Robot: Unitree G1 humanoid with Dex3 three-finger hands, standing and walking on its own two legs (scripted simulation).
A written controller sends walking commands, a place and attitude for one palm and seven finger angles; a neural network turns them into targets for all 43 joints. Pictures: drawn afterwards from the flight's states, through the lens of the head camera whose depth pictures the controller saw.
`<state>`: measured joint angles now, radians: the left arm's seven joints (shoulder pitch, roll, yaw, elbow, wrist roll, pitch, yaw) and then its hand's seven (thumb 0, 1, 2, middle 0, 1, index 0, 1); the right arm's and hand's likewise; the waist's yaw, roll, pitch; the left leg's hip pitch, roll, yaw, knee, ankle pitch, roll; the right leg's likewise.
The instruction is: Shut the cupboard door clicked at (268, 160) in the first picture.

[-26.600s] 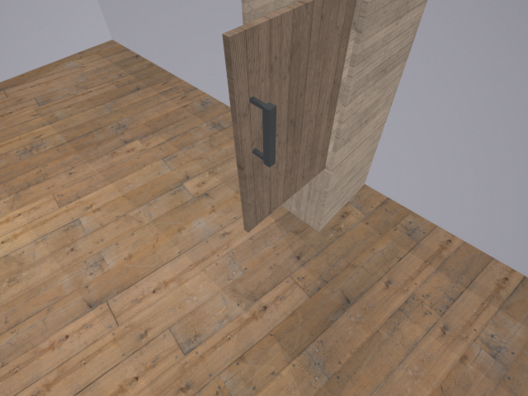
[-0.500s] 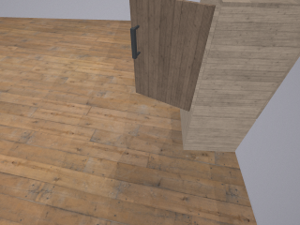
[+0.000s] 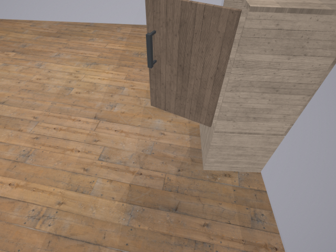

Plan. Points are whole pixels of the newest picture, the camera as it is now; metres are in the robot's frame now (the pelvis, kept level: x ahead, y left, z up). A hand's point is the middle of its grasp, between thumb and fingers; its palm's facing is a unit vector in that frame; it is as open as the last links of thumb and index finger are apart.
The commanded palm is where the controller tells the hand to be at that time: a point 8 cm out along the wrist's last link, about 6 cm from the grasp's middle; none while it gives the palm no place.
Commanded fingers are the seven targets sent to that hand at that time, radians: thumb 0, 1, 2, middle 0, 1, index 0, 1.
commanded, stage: look to check the result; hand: left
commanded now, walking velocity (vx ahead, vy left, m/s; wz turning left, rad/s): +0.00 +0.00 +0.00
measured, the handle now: (152, 49) +0.93 +0.12 +0.03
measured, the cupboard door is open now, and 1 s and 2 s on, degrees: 65 65 65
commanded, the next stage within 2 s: walk to a spot facing it in 0.52 s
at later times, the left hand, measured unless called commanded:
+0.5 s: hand out of the picture +0.02 +0.19 -0.17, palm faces +0.00 -0.97 -0.23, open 7.4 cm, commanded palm none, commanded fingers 0.00 0.90 0.90 -0.20 -0.30 -0.20 -0.30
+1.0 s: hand out of the picture +0.04 +0.21 -0.20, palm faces +0.17 -0.96 -0.23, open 7.4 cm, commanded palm none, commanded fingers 0.00 0.90 0.90 -0.20 -0.30 -0.20 -0.30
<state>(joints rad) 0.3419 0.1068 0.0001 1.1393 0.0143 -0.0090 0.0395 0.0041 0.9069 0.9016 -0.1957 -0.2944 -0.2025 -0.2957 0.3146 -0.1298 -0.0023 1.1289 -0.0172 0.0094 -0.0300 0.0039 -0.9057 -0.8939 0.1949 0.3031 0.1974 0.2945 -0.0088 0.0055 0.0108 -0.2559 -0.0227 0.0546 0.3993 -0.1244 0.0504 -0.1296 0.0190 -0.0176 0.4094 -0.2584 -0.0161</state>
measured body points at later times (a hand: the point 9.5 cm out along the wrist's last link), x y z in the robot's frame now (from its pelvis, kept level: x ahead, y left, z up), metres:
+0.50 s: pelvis +0.01 +0.00 +0.00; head +0.02 +0.00 +0.45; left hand +0.02 +0.24 -0.15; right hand +0.03 -0.25 -0.15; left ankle +0.06 +0.09 -0.74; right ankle -0.02 -0.11 -0.74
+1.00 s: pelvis +0.02 +0.01 -0.02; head +0.05 +0.03 +0.43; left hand +0.03 +0.26 -0.18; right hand +0.08 -0.23 -0.17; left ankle +0.05 +0.10 -0.74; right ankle -0.02 -0.11 -0.74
